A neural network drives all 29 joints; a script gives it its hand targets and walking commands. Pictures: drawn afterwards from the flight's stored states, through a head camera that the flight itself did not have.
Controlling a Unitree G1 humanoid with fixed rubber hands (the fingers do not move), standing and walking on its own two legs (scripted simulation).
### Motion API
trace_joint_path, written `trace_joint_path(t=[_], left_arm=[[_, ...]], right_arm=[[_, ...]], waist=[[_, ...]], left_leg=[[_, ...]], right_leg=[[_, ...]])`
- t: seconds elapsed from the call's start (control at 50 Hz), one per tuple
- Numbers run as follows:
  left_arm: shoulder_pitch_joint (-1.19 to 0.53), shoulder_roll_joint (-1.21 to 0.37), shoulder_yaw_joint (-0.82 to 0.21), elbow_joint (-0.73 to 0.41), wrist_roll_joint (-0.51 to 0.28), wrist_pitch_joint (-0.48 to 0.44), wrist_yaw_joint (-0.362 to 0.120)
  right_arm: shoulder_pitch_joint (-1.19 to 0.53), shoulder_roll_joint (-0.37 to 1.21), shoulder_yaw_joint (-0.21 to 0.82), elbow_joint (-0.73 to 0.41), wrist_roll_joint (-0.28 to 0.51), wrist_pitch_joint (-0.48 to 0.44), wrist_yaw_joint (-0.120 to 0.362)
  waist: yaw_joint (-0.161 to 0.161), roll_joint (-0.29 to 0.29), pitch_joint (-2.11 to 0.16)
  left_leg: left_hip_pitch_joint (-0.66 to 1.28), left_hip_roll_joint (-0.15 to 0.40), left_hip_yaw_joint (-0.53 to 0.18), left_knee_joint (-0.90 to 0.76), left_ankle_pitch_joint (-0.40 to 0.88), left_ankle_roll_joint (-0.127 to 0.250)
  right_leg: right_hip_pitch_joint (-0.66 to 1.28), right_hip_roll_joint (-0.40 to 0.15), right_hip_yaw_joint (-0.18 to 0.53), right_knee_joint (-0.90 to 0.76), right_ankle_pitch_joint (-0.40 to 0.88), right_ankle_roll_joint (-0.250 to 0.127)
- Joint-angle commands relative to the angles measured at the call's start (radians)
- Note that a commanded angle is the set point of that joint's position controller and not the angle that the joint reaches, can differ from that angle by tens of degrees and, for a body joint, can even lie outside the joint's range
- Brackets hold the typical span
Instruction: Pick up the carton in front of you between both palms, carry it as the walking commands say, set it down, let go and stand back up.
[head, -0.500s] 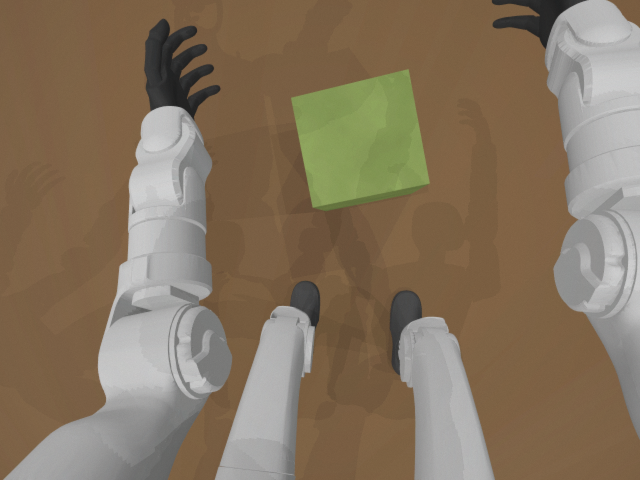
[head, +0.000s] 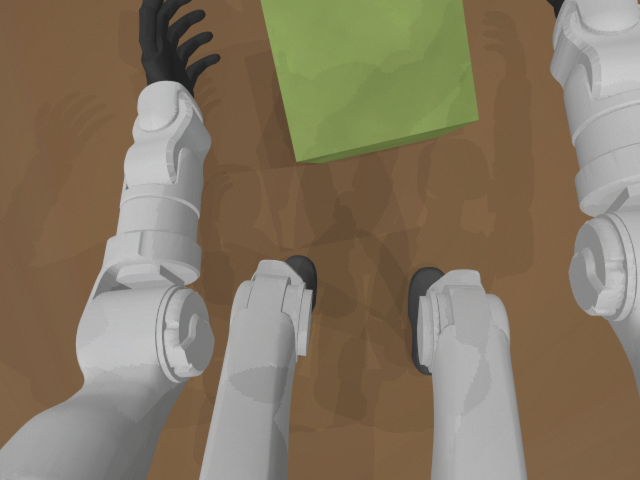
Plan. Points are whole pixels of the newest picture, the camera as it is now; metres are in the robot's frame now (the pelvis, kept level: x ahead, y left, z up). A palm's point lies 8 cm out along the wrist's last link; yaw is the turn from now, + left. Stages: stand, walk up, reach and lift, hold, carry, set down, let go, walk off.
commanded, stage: reach and lift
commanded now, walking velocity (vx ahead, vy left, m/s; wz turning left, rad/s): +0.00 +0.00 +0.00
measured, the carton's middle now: (368, 76) +0.54 -0.01 -0.35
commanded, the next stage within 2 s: none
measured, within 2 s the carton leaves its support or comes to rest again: leaves its support in 1.16 s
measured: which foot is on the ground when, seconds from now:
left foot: down 0.00-1.00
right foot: down 0.00-1.00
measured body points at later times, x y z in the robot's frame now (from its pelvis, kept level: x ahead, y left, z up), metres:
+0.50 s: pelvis -0.01 +0.00 -0.10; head +0.37 -0.03 +0.12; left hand +0.53 +0.18 -0.29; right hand +0.58 -0.18 -0.30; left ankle +0.11 +0.13 -0.44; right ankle +0.08 -0.12 -0.44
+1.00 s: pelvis -0.02 +0.00 -0.10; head +0.36 -0.03 +0.12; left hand +0.54 +0.15 -0.28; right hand +0.58 -0.16 -0.29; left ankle +0.11 +0.13 -0.44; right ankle +0.08 -0.12 -0.44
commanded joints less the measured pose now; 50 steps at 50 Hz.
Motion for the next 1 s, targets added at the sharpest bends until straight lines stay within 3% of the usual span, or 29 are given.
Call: trace_joint_path(t=[0.0,0.08,0.16,0.28,0.42,0.5,0.62,0.76,0.82,0.88,0.92,0.98], left_arm=[[-0.284,0.154,-0.035,-0.105,-0.049,0.003,0.020],[-0.374,0.159,-0.046,-0.018,-0.060,0.021,0.024],[-0.440,0.166,-0.031,0.071,-0.039,0.012,0.015],[-0.510,0.189,-0.045,0.137,-0.042,-0.028,0.006],[-0.499,0.199,-0.084,0.147,-0.100,-0.067,0.012],[-0.447,0.180,-0.101,0.156,-0.115,-0.069,0.011],[-0.438,0.158,-0.090,0.159,-0.095,-0.070,0.008],[-0.499,0.129,-0.103,0.160,-0.097,-0.061,0.005],[-0.554,0.055,-0.127,0.160,-0.100,-0.057,0.000],[-0.567,-0.059,-0.082,0.189,-0.032,-0.046,-0.017],[-0.703,-0.402,-0.132,0.162,0.003,-0.019,-0.097],[-0.783,-0.704,-0.146,0.112,0.057,0.034,-0.216]], right_arm=[[-0.414,-0.145,0.048,-0.105,0.059,-0.002,-0.007],[-0.481,-0.157,0.078,-0.003,0.081,0.013,0.005],[-0.514,-0.171,0.082,0.090,0.082,0.005,0.017],[-0.566,-0.198,0.103,0.126,0.107,-0.039,0.016],[-0.605,-0.179,0.173,0.056,0.165,-0.070,-0.004],[-0.556,-0.144,0.192,0.064,0.171,-0.065,-0.008],[-0.487,-0.125,0.143,0.128,0.121,-0.058,-0.014],[-0.565,-0.083,0.163,0.095,0.134,-0.058,-0.012],[-0.614,0.005,0.195,0.093,0.142,-0.054,-0.001],[-0.629,0.143,0.186,0.105,0.111,-0.039,0.029],[-0.712,0.499,0.229,0.075,0.096,-0.019,0.110],[-0.667,0.825,0.193,0.053,0.051,0.014,0.210]], waist=[[0.038,-0.197,-1.275],[0.043,-0.188,-1.121],[0.037,-0.155,-0.973],[0.025,-0.119,-0.919],[0.047,-0.152,-0.964],[0.045,-0.165,-0.997],[0.016,-0.125,-0.887],[0.027,-0.137,-0.858],[0.032,-0.148,-0.851],[0.049,-0.155,-0.800],[0.048,-0.155,-0.776],[0.019,-0.147,-0.728]], left_leg=[[0.575,-0.015,0.147,-0.011,0.350,-0.023],[0.516,0.001,0.151,0.049,0.215,-0.015],[0.483,0.010,0.141,0.114,0.171,-0.011],[0.505,0.014,0.120,0.212,0.257,-0.006],[0.527,0.005,0.115,0.284,0.416,0.004],[0.509,0.000,0.123,0.293,0.436,0.002],[0.471,-0.005,0.117,0.286,0.366,-0.007],[0.464,-0.011,0.117,0.267,0.297,-0.006],[0.466,-0.023,0.122,0.261,0.274,-0.004],[0.482,-0.035,0.127,0.263,0.249,0.000],[0.480,-0.054,0.129,0.276,0.254,0.011],[0.434,-0.076,0.140,0.297,0.248,0.018]], right_leg=[[0.772,-0.012,-0.091,-0.049,0.360,0.004],[0.653,-0.031,-0.090,-0.002,0.191,-0.003],[0.535,-0.048,-0.077,0.049,0.119,-0.010],[0.482,-0.059,-0.064,0.146,0.189,-0.013],[0.547,-0.052,-0.059,0.226,0.352,-0.005],[0.602,-0.045,-0.062,0.240,0.403,-0.003],[0.496,-0.042,-0.062,0.216,0.304,-0.011],[0.497,-0.042,-0.064,0.196,0.223,-0.015],[0.518,-0.032,-0.064,0.191,0.209,-0.017],[0.511,-0.018,-0.069,0.189,0.183,-0.011],[0.492,0.007,-0.068,0.190,0.196,-0.016],[0.428,0.029,-0.086,0.209,0.211,-0.026]])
